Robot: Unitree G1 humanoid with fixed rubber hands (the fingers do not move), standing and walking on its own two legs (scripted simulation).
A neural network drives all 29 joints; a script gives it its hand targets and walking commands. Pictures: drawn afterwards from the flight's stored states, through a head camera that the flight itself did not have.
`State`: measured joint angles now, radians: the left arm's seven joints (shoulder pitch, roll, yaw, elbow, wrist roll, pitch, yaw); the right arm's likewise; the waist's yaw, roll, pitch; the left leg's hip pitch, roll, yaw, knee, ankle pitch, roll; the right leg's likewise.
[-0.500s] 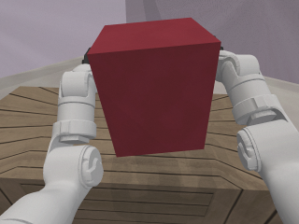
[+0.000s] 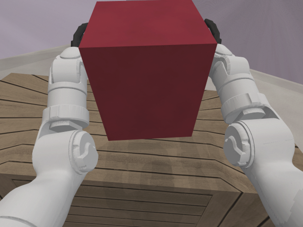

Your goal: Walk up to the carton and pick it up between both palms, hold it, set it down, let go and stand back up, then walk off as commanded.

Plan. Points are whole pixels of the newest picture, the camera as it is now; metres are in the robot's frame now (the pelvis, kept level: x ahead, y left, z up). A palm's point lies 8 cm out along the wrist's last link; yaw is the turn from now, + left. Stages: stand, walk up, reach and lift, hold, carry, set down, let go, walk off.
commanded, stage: set down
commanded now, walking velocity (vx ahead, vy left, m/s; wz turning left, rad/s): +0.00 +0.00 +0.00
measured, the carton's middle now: (147, 73) +0.38 +0.00 +0.28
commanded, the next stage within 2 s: none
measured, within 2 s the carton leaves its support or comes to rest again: neither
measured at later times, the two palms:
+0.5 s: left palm (102, 74) +0.42 +0.11 +0.26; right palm (219, 83) +0.38 -0.19 +0.26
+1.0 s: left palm (96, 88) +0.44 +0.14 +0.20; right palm (205, 89) +0.40 -0.16 +0.23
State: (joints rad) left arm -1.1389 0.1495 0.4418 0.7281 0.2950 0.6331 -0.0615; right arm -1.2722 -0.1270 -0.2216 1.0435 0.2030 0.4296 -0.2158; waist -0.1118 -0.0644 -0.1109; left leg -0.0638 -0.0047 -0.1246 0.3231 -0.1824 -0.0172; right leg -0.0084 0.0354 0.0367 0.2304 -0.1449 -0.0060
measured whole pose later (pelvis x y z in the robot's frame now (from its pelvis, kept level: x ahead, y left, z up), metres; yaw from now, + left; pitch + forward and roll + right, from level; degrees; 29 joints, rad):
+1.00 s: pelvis +0.00 +0.01 +0.00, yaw -1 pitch -4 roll -1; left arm -0.95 0.10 0.33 0.75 0.24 0.44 0.03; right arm -1.01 -0.04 -0.30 0.99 0.02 0.16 -0.13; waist -0.11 -0.10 -0.02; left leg -0.05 0.00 -0.07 0.32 -0.19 -0.01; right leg 0.00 0.02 -0.02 0.22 -0.14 -0.01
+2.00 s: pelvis +0.02 +0.02 +0.00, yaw -5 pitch +0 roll -1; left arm -0.92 0.04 0.44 0.85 0.28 0.26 0.00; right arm -0.89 0.00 -0.38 0.88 -0.14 0.08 -0.09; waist -0.11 -0.01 0.02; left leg -0.10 -0.01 0.01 0.31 -0.20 0.02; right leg -0.09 -0.01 -0.03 0.25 -0.15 0.02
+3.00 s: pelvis +0.03 +0.03 +0.00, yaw -9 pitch +4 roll -1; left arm -0.91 0.02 0.45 0.98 0.31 0.15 0.03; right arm -0.87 0.04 -0.59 0.95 -0.33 -0.03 0.00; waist -0.05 -0.04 -0.02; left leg -0.17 0.02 0.09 0.35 -0.24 0.02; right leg -0.18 0.00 -0.08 0.27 -0.15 0.00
